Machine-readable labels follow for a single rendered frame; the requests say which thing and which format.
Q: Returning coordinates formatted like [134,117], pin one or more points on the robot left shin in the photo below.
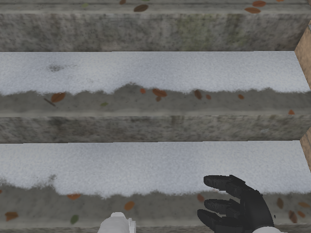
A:
[117,214]

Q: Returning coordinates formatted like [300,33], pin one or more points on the robot left thigh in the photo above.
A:
[118,224]

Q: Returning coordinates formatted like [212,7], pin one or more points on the right robot hand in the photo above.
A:
[251,214]

